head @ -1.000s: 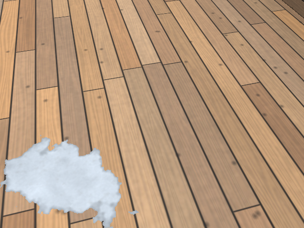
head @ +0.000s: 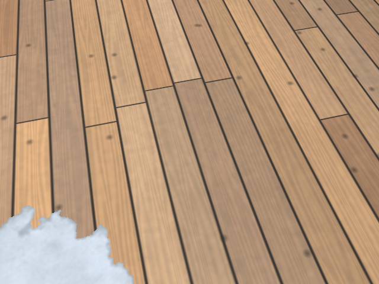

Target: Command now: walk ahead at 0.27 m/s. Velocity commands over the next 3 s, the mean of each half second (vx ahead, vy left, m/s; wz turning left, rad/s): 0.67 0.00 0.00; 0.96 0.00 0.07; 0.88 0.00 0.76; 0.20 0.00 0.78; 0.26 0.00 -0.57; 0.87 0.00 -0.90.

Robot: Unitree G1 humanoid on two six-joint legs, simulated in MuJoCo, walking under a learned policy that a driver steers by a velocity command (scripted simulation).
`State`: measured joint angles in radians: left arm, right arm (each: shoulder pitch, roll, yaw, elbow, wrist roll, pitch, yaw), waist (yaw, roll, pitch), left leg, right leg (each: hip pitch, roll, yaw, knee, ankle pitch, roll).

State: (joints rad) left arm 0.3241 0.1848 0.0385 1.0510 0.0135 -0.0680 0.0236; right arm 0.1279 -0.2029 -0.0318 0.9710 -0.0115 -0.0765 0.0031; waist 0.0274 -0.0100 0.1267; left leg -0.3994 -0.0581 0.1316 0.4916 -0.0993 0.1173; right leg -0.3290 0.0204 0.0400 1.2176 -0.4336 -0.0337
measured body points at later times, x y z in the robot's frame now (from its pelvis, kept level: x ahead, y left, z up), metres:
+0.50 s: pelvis +0.21 -0.06 +0.02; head +0.21 -0.07 +0.47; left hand +0.40 +0.18 -0.08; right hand +0.19 -0.32 -0.13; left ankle +0.10 +0.05 -0.73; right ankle +0.28 -0.18 -0.72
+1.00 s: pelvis +0.60 -0.10 -0.02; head +0.63 -0.10 +0.43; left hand +0.48 +0.15 -0.16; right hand +0.82 -0.31 -0.12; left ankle +0.74 -0.05 -0.73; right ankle +0.30 -0.18 -0.69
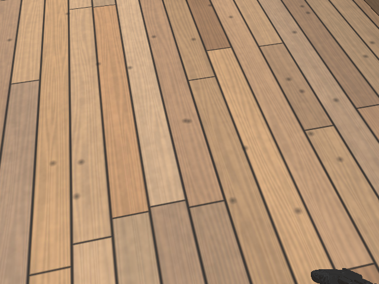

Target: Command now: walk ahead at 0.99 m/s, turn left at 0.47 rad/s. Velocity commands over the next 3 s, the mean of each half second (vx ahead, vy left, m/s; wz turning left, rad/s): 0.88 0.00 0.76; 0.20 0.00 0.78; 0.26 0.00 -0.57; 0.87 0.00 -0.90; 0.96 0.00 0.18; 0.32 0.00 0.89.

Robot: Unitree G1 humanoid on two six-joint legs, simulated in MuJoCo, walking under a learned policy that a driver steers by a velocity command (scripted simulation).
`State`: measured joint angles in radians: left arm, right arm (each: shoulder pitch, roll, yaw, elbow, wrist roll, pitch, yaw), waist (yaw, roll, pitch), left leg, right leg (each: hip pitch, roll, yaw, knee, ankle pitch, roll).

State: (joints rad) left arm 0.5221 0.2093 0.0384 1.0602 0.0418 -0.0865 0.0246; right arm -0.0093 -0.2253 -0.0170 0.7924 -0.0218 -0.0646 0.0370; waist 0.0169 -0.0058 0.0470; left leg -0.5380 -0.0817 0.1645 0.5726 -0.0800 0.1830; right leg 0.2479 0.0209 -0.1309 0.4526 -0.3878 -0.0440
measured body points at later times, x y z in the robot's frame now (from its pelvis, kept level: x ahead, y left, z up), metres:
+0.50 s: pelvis +0.45 +0.01 +0.02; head +0.51 +0.03 +0.46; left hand +0.60 +0.30 -0.06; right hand +0.57 -0.27 -0.11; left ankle +0.24 +0.03 -0.59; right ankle +0.61 -0.08 -0.70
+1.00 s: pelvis +0.63 +0.11 +0.02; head +0.65 +0.15 +0.47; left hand +0.53 +0.37 -0.10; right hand +0.92 +0.04 -0.08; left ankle +0.65 +0.21 -0.70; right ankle +0.71 +0.00 -0.64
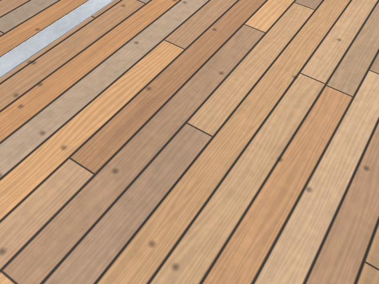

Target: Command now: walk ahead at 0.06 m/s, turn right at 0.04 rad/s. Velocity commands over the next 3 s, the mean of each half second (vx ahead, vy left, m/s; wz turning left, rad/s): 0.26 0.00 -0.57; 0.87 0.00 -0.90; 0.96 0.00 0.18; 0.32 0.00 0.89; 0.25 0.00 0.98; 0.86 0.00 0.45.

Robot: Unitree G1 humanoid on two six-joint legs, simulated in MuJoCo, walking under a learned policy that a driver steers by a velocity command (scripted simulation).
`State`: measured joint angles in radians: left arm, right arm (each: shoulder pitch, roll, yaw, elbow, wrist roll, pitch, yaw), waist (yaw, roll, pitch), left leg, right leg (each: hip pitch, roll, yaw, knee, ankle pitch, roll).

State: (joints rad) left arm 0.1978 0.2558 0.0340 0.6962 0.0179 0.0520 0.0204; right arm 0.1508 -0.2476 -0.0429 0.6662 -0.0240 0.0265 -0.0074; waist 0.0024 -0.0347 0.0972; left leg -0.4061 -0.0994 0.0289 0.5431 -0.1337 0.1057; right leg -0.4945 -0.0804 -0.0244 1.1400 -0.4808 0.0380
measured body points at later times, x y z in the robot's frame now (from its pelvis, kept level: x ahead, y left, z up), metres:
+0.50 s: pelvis +0.07 -0.05 +0.03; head +0.07 -0.08 +0.48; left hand +0.19 +0.22 -0.07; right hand +0.15 -0.37 -0.07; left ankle +0.17 +0.09 -0.67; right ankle -0.01 -0.11 -0.72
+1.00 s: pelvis +0.31 -0.18 -0.01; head +0.35 -0.19 +0.44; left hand +0.66 -0.20 -0.07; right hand +0.06 -0.33 -0.12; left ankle +0.23 +0.05 -0.72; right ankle +0.35 -0.37 -0.66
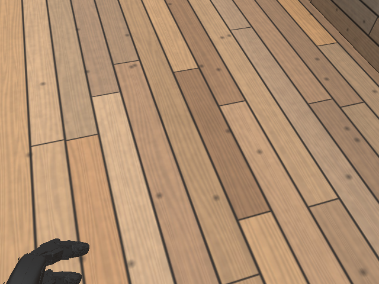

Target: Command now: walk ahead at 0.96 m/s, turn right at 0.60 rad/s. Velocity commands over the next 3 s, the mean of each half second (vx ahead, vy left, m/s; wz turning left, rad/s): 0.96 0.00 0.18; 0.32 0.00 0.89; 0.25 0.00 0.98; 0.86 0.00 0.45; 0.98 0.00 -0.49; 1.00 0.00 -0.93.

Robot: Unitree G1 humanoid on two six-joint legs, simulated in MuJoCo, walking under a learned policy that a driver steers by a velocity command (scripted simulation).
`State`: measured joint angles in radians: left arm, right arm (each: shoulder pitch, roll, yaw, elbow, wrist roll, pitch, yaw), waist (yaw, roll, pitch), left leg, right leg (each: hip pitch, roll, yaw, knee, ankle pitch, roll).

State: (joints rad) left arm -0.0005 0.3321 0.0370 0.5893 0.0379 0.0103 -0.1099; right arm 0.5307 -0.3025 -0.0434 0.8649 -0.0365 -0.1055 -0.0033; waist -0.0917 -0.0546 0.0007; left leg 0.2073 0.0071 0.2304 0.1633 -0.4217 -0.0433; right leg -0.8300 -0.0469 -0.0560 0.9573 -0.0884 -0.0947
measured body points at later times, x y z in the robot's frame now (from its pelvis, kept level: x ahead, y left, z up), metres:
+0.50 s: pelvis +0.47 -0.03 -0.01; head +0.50 -0.02 +0.44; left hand +0.42 +0.23 -0.14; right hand +0.67 -0.25 -0.11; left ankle +0.68 +0.05 -0.68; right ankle +0.23 -0.08 -0.70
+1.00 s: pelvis +0.78 -0.02 +0.00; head +0.81 +0.00 +0.45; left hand +0.83 +0.30 -0.07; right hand +1.02 -0.26 -0.10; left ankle +0.68 +0.01 -0.71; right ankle +0.95 -0.06 -0.72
